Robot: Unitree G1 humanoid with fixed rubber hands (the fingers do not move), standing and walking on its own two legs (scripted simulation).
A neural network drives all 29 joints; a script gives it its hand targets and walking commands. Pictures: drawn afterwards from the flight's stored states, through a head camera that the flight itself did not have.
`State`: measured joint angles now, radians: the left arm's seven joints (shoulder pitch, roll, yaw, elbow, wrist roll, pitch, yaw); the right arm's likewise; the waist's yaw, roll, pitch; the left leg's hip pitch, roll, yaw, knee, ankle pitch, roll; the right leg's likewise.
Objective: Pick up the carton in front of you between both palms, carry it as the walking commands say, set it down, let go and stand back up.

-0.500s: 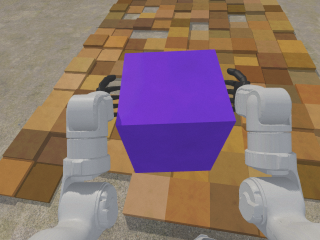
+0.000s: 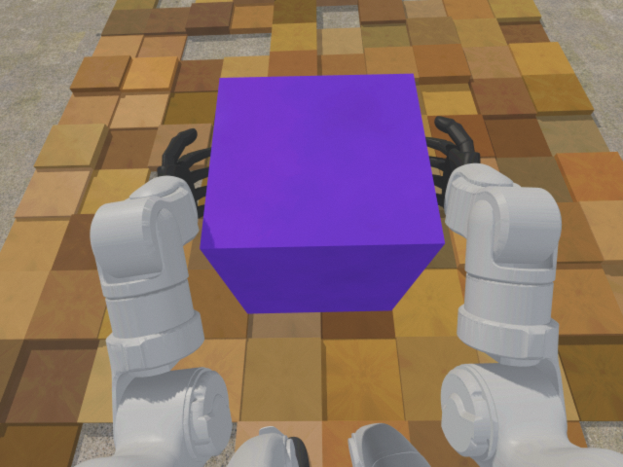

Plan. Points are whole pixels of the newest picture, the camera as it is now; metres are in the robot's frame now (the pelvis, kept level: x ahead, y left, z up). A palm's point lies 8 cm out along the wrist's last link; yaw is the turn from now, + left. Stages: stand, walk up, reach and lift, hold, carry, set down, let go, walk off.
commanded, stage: carry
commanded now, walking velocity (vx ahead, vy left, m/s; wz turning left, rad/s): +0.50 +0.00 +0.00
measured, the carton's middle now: (318, 211) +0.41 -0.03 +0.05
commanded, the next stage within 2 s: none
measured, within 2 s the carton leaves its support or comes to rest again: neither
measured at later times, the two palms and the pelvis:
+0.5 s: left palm (198, 19) +0.70 +0.11 +0.15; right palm out of the picture +0.72 -0.19 +0.15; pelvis +0.33 -0.06 -0.01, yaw +1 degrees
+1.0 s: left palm out of the picture +0.97 +0.08 +0.09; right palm out of the picture +0.95 -0.21 +0.10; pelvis +0.64 -0.04 +0.01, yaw -1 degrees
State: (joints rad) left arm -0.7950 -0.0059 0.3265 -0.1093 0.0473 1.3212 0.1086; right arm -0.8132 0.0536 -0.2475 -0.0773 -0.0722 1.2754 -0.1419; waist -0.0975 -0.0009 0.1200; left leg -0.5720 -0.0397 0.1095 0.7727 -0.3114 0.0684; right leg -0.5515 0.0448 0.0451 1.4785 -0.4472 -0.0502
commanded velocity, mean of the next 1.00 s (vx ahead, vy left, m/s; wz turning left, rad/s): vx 0.50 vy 0.00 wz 0.00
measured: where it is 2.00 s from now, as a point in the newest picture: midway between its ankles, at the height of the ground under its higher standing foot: (308, 150)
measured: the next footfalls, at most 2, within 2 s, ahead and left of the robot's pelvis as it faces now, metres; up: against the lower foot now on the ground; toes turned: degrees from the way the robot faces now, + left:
right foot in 0.26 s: +0.35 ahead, -0.11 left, -0.05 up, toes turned -3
left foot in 0.70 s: +0.65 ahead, +0.06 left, -0.03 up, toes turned +8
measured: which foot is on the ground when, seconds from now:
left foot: down 0.00-0.26, up 0.28-0.68, down 0.70-1.00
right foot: up 0.00-0.24, down 0.26-0.74, up 0.76-1.00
